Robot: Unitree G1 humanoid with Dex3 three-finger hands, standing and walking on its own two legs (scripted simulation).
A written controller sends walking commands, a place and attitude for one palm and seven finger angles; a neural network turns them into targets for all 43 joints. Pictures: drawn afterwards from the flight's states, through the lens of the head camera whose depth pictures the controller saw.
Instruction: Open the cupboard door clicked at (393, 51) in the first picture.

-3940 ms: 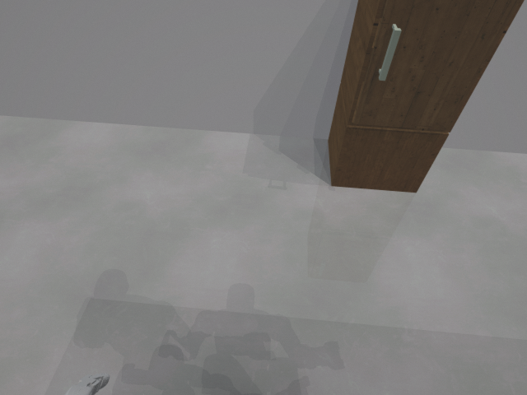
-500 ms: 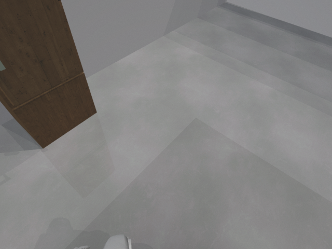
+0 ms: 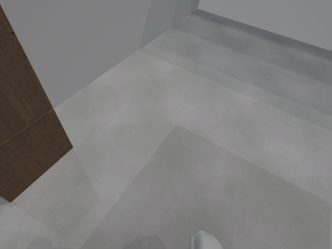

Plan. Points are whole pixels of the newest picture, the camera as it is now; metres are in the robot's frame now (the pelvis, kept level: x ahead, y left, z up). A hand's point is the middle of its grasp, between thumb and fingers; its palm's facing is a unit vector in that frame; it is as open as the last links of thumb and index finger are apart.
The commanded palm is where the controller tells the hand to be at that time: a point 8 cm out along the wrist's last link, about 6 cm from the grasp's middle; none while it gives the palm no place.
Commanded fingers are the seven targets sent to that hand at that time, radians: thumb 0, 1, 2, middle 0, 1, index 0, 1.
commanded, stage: walk to a spot facing it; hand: left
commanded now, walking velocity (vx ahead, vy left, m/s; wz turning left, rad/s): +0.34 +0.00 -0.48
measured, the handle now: out of the picture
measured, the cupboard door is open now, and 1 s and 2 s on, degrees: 0 0 0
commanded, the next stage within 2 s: turn to face it in 0.26 s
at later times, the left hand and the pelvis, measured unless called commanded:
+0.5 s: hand (132, 193) +0.30 +0.12 -0.17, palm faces -0.12 -0.97 -0.21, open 7.3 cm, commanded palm none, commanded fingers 0.00 0.90 0.90 -0.20 -0.30 -0.20 -0.30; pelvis +0.23 -0.06 +0.00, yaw -8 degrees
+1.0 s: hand (118, 164) +0.40 +0.18 -0.17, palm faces +0.15 -0.96 -0.23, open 7.4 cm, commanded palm none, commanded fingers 0.00 0.90 0.90 -0.20 -0.30 -0.20 -0.30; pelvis +0.32 -0.03 +0.00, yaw +6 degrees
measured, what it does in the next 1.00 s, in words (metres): walks ahead: right foot, then left foot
